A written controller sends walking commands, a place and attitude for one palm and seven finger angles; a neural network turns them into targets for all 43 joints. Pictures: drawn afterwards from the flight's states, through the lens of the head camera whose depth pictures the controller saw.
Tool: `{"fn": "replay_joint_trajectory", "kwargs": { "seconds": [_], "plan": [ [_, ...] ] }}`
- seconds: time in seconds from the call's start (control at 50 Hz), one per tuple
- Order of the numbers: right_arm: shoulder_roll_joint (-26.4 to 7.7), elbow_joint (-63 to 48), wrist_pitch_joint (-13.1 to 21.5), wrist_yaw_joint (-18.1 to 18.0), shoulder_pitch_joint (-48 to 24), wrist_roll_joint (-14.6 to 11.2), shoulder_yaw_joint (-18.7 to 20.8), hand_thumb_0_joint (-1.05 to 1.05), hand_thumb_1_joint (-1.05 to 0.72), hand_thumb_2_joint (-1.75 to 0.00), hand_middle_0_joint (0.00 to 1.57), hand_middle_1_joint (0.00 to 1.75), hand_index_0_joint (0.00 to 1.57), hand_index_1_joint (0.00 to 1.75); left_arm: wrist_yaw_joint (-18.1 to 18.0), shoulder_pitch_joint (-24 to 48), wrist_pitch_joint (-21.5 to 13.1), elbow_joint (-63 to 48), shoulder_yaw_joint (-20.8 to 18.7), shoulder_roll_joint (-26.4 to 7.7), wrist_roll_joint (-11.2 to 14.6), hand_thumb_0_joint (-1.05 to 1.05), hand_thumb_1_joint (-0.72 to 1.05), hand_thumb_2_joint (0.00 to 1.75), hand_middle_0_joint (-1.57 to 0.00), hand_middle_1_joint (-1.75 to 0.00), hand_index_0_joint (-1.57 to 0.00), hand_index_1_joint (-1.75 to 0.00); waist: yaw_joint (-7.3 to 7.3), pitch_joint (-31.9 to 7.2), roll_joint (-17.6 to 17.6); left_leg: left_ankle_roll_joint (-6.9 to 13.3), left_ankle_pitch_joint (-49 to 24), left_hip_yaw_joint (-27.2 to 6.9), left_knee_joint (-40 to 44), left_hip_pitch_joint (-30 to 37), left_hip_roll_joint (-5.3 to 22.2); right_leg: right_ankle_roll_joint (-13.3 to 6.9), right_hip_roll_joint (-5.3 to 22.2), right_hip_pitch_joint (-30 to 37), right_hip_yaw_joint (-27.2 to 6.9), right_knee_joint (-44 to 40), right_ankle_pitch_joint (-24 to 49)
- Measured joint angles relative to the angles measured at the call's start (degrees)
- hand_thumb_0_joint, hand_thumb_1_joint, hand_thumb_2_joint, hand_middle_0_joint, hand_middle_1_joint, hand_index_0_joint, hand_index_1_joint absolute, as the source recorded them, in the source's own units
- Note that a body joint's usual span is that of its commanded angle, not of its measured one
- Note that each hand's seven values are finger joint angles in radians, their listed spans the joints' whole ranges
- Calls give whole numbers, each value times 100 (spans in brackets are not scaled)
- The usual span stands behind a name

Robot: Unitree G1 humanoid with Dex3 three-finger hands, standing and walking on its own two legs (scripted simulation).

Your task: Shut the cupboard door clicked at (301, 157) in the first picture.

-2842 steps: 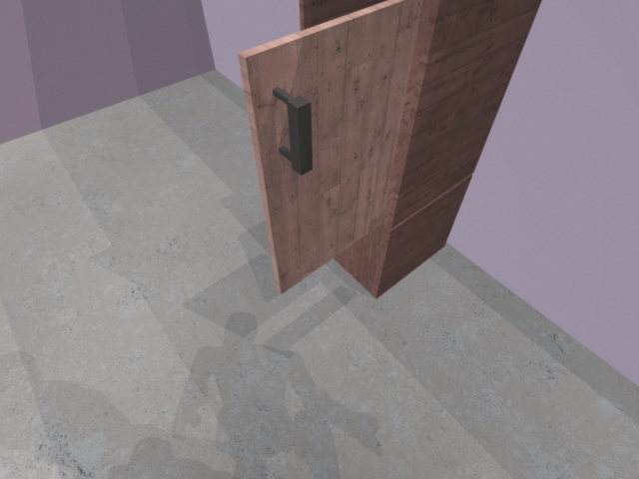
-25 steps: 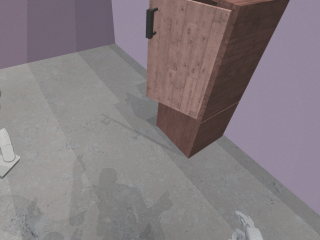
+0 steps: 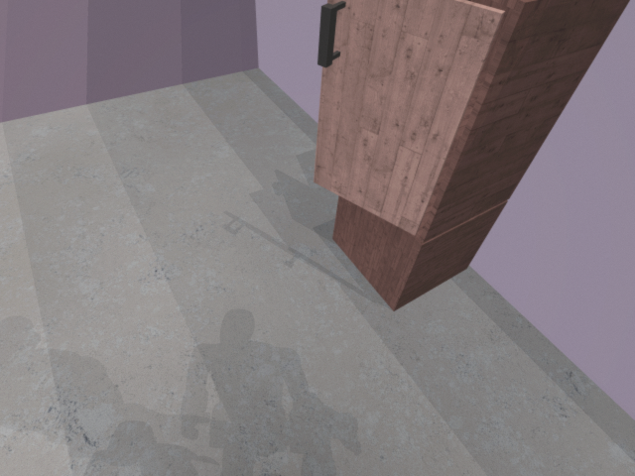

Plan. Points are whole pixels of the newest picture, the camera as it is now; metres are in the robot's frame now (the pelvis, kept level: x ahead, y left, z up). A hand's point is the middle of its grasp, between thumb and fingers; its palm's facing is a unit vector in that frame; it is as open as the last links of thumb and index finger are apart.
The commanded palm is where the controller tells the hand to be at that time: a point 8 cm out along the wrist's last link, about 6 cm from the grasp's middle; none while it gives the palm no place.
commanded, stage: let the arm hang, fingers relaxed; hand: left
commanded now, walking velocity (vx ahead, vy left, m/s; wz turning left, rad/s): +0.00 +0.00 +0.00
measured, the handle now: (332, 33) +0.96 +0.02 +0.13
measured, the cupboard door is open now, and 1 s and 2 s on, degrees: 22 22 22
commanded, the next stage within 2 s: look to check the result in 0.74 s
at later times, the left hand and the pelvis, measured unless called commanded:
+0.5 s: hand out of the picture -0.02 +0.17 -0.17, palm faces +0.01 -0.99 -0.15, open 7.3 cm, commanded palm none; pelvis +0.02 +0.02 +0.01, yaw -3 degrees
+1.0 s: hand out of the picture -0.01 +0.19 -0.17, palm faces -0.02 -0.99 -0.17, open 7.3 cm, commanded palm none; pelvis +0.02 +0.04 +0.01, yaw -4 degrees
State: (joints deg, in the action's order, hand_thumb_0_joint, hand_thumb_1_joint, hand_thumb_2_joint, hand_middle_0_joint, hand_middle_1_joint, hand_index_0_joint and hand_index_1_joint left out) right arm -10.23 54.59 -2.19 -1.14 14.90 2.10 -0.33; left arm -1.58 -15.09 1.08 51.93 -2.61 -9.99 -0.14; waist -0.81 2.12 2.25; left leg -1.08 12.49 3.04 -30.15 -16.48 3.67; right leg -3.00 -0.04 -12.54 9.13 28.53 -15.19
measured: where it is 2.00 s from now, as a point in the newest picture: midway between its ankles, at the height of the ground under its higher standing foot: outside the picture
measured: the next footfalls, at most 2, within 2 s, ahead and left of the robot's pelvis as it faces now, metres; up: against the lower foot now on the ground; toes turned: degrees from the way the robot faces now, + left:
none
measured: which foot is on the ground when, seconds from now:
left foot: down 0.00-1.00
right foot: down 0.00-1.00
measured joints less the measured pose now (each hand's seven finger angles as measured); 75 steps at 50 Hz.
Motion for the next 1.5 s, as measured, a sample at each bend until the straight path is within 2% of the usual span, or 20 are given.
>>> {"fn": "replay_joint_trajectory", "kwargs": {
  "seconds": [0.12, 0.28, 0.46, 0.62, 1.04, 1.42, 1.5],
  "plan": [
    [71, 571, 49, -70, 245, -70, 37, 1, -91, -90, 20, 30, 20, 30, 21, -221, -47, 881, 133, -79, -21, -3, 98, 90, -20, -30, -21, -30, 0, -31, -187, 34, -118, 127, 427, 360, -17, 57, -21, 335, -115, -484, 209],
    [301, 1019, 74, -87, 425, -107, -10, 1, -91, -90, 20, 30, 20, 30, -35, -412, -91, 1444, 208, 109, -8, 0, 93, 90, -20, -30, -20, -30, -2, -65, -357, 99, -172, 271, 687, 644, -89, 130, 38, 522, -247, -636, 258],
    [551, 1193, 110, -104, 540, -108, -28, 0, -91, -90, 20, 30, 20, 30, -71, -490, -139, 1556, 245, 447, -12, 0, 91, 90, -20, -30, -20, -30, 1, -131, -312, 157, -146, 349, 705, 684, -145, 187, 99, 501, -323, -572, 222],
    [580, 1171, 137, -132, 557, -112, 4, 0, -91, -90, 20, 30, 20, 30, -79, -504, -154, 1545, 254, 617, -30, 0, 91, 90, -20, -30, -20, -30, 0, -147, -230, 204, -106, 406, 665, 660, -179, 233, 140, 445, -381, -503, 194],
    [430, 1084, 176, -121, 446, -124, 36, 0, -91, -90, 20, 30, 20, 30, -106, -494, -159, 1520, 222, 359, -47, 0, 91, 90, -20, -30, -20, -30, -6, -70, -236, 309, -69, 552, 732, 715, -262, 351, 220, 432, -530, -533, 210],
    [391, 1090, 209, -113, 368, -128, 32, 0, -91, -90, 20, 30, 20, 30, -86, -285, -159, 1448, 236, 382, -52, 0, 91, 90, -20, -30, -20, -30, -29, -14, -196, 365, -43, 599, 814, 787, -334, 421, 284, 474, -579, -576, 187],
    [396, 1043, 187, -99, 373, -130, 49, 0, -91, -90, 20, 30, 20, 30, -84, -236, -133, 1392, 191, 367, -52, 0, 91, 90, -20, -30, -20, -30, -69, 13, -183, 377, -2, 527, 699, 694, -365, 435, 327, 417, -507, -455, 113]
  ]
}}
